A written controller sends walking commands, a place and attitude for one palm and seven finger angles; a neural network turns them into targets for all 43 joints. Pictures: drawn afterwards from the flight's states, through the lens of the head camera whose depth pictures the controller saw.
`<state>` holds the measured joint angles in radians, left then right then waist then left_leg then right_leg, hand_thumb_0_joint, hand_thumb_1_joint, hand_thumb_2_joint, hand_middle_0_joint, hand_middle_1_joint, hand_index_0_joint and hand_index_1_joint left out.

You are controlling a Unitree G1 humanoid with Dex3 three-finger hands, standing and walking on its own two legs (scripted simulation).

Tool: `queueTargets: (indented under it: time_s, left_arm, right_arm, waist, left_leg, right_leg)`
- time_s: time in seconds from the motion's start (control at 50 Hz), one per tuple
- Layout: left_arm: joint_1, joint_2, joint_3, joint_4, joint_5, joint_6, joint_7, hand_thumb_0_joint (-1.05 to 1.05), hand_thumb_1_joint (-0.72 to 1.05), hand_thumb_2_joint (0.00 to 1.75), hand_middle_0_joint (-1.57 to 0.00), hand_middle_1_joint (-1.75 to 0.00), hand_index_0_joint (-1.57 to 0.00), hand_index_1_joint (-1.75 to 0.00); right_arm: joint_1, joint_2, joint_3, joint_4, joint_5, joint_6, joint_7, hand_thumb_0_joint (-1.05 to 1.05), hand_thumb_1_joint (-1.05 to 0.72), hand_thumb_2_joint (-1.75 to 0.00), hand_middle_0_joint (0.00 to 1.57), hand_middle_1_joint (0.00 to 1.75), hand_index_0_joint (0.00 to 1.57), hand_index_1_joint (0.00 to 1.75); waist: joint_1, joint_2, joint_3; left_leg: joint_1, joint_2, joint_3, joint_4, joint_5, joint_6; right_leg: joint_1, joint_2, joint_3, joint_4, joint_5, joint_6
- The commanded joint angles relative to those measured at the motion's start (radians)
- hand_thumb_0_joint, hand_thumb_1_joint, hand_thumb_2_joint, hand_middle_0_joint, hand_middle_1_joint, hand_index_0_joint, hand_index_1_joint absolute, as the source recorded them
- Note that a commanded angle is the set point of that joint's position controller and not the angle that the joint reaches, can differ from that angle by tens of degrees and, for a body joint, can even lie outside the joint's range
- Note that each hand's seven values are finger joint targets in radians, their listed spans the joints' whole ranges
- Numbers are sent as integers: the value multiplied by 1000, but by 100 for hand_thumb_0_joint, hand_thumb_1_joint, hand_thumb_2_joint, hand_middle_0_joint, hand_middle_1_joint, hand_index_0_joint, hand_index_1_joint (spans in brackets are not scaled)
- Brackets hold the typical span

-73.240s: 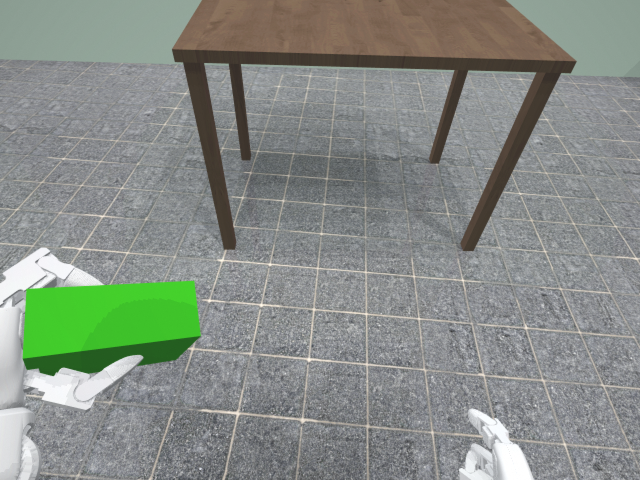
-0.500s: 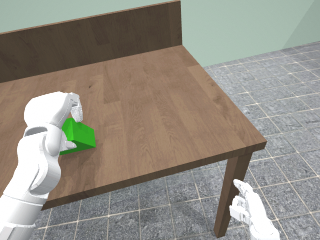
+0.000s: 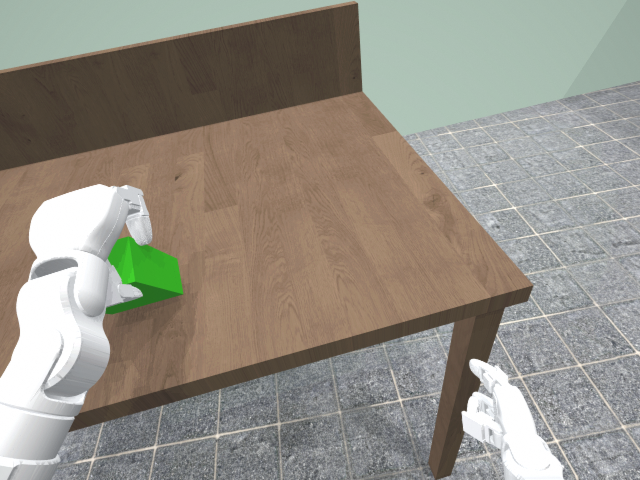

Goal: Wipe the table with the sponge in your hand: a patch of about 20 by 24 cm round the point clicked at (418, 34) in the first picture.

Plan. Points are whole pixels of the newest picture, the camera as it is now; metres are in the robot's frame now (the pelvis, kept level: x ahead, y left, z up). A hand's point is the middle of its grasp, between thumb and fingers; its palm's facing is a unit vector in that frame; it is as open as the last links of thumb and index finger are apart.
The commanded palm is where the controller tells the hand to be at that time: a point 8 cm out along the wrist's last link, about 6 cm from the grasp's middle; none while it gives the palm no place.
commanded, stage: move the sponge above the wiping area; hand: left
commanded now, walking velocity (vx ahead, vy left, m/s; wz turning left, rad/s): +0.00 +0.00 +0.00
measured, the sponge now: (129, 282) +0.29 +0.32 +0.12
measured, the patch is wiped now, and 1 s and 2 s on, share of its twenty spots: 0.70 0.70 0.70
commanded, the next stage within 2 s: lower the sponge onto the table in 0.68 s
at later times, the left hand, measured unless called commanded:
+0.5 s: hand (114, 252) +0.28 +0.29 +0.20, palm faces +0.16 -0.04 -0.99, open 8.9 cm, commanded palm +0.23 +0.27 +0.26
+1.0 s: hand (122, 261) +0.27 +0.27 +0.19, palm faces +0.15 -0.06 -0.99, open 8.9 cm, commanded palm +0.22 +0.27 +0.26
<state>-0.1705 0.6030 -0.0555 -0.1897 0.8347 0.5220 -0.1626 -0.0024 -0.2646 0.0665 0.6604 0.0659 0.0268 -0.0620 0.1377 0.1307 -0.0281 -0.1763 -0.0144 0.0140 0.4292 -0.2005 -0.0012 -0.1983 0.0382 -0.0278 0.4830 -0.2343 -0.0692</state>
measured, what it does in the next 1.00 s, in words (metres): stands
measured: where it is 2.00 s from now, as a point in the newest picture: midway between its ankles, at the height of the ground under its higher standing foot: outside the picture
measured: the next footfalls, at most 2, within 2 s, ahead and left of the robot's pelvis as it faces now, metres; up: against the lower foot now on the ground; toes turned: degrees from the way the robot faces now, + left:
none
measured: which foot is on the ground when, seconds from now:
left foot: down 0.00-1.00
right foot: down 0.00-1.00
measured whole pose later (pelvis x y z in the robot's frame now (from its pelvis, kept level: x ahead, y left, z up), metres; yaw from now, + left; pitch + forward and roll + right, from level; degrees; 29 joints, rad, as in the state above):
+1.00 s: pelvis +0.00 +0.00 +0.00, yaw +0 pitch -3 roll +1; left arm -0.14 0.59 -0.08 -0.23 0.84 0.54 -0.19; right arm 0.00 -0.27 0.07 0.65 0.07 0.03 -0.06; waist 0.14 0.13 -0.03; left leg -0.18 -0.02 0.01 0.44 -0.20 0.00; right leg -0.20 0.03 -0.03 0.49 -0.23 -0.07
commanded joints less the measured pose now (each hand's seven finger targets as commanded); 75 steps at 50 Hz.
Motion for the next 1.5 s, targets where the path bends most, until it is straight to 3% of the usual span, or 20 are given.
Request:
queueTargets:
  time_s: [0.0,0.16,0.22,0.24,0.46,0.64,0.66,0.72,0.74,0.86,1.02,1.04,1.1,1.14,1.2,1.26,1.34,1.4,1.44,1.48]
  left_arm:
    - [-277,219,123,-148,32,8,14,0,10,130,-120,-160,-120,-160]
    - [-406,265,116,-196,74,-38,15,0,10,130,-120,-160,-120,-160]
    - [-372,260,138,-146,50,-43,27,0,10,130,-120,-160,-120,-160]
    - [-364,308,188,-124,50,-29,33,0,10,130,-120,-160,-120,-160]
    - [-282,216,115,-179,36,-3,-5,0,10,130,-120,-160,-120,-160]
    - [-413,300,166,-152,68,-27,38,0,10,130,-120,-160,-120,-160]
    - [-438,264,138,-137,63,-28,45,0,10,130,-120,-160,-120,-160]
    - [-395,251,133,-134,53,-17,42,0,10,130,-120,-160,-120,-160]
    - [-373,279,167,-137,52,-5,39,0,10,130,-120,-160,-120,-160]
    - [-278,209,118,-181,36,8,8,0,10,130,-120,-160,-120,-160]
    - [-310,309,188,-196,65,-5,28,0,10,130,-120,-160,-120,-160]
    - [-339,340,214,-202,66,0,33,0,10,130,-120,-160,-120,-160]
    - [-375,238,118,-104,54,-4,36,0,10,130,-120,-160,-120,-160]
    - [-358,253,134,-76,48,2,24,0,10,130,-120,-160,-120,-160]
    - [-358,195,66,-99,51,-17,3,0,10,130,-120,-160,-120,-160]
    - [-312,225,94,-152,67,-34,-7,0,10,130,-120,-160,-120,-160]
    - [-252,276,180,-171,47,-56,7,0,10,130,-120,-160,-120,-160]
    - [-249,204,138,-131,24,-55,31,0,10,130,-120,-160,-120,-160]
    - [-276,224,147,-103,45,-31,41,0,10,130,-120,-160,-120,-160]
    - [-273,200,124,-98,51,-29,51,0,10,130,-120,-160,-120,-160]
  right_arm:
    - [-247,-85,-26,-202,7,-50,-8,0,-90,-90,20,30,20,30]
    - [-238,-77,-28,-192,-4,-83,-25,0,-90,-90,20,30,20,30]
    - [-230,-79,-31,-181,-4,-78,-22,0,-90,-90,20,30,20,30]
    - [-264,-80,-26,-185,2,-84,-24,0,-90,-90,20,30,20,30]
    - [-253,-77,-22,-207,5,-63,-5,0,-90,-90,20,30,20,30]
    - [-269,-80,-25,-192,3,-81,-22,0,-90,-90,20,30,20,30]
    - [-243,-77,-27,-182,-1,-83,-23,0,-90,-90,20,30,20,30]
    - [-239,-82,-31,-181,-1,-71,-15,0,-90,-90,20,30,20,30]
    - [-273,-79,-27,-191,6,-77,-17,0,-90,-90,20,30,20,30]
    - [-255,-77,-27,-206,6,-63,-5,0,-90,-90,20,30,20,30]
    - [-233,-86,-30,-195,-6,-52,-10,0,-90,-90,20,30,20,30]
    - [-272,-84,-24,-203,0,-59,-14,0,-90,-90,20,30,20,30]
    - [-235,-83,-26,-180,2,-62,-16,0,-90,-90,20,30,20,30]
    - [-267,-83,-24,-188,10,-71,-24,0,-90,-90,20,30,20,30]
    - [-238,-85,-29,-185,8,-74,-19,0,-90,-90,20,30,20,30]
    - [-239,-79,-26,-196,1,-82,-16,0,-90,-90,20,30,20,30]
    - [-251,-78,-28,-202,0,-80,-13,0,-90,-90,20,30,20,30]
    - [-223,-79,-29,-189,-4,-73,-9,0,-90,-90,20,30,20,30]
    - [-258,-84,-25,-189,4,-72,-10,0,-90,-90,20,30,20,30]
    - [-224,-86,-33,-184,0,-68,-7,0,-90,-90,20,30,20,30]
  waist:
    - [-6,-100,-183]
    - [-13,-78,-228]
    - [3,-91,-198]
    - [15,-78,-198]
    - [-2,-91,-226]
    - [9,-59,-201]
    - [2,-80,-214]
    - [9,-68,-227]
    - [16,-70,-223]
    - [6,-92,-226]
    - [7,-99,-207]
    - [14,-81,-195]
    - [-9,-73,-154]
    - [-3,-79,-145]
    - [-15,-67,-188]
    - [-5,-72,-242]
    - [11,-109,-216]
    - [4,-120,-168]
    - [7,-86,-121]
    - [2,-102,-149]
  left_leg:
    - [12,-11,-42,-26,152,25]
    - [51,-17,-56,-15,139,33]
    - [36,-14,-59,-33,135,27]
    - [33,-13,-67,-32,118,25]
    - [17,-9,-48,-20,164,27]
    - [40,-16,-70,-33,101,27]
    - [30,-16,-58,-31,114,25]
    - [33,-17,-54,-36,149,22]
    - [37,-16,-63,-31,143,23]
    - [16,-8,-48,-22,162,25]
    - [21,-15,-54,-22,157,27]
    - [26,-15,-65,-23,132,26]
    - [14,-14,-56,-38,93,21]
    - [14,-13,-62,-33,59,23]
    - [21,-14,-58,-35,85,24]
    - [25,-13,-60,-22,122,29]
    - [26,-8,-69,-21,130,29]
    - [5,-6,-56,-33,115,23]
    - [2,-8,-63,-42,76,20]
    - [3,-8,-53,-41,96,21]
  right_leg:
    - [77,-65,103,-96,142,8]
    - [66,-62,124,-98,84,-4]
    - [72,-62,107,-105,97,-2]
    - [69,-53,157,-112,66,-17]
    - [95,-67,99,-79,149,2]
    - [52,-48,154,-116,31,-19]
    - [68,-62,118,-104,49,-8]
    - [94,-61,106,-97,115,-6]
    - [89,-51,151,-101,101,-19]
    - [99,-65,106,-81,145,-2]
    - [83,-59,126,-95,121,-3]
    - [68,-48,172,-108,75,-18]
    - [36,-59,115,-123,30,-1]
    - [26,-54,161,-135,-11,-13]
    - [53,-64,107,-116,39,0]
    - [89,-66,112,-91,78,-6]
    - [83,-50,140,-96,99,-12]
    - [64,-61,91,-106,87,4]
    - [25,-47,135,-124,26,-13]
    - [48,-55,95,-115,50,-2]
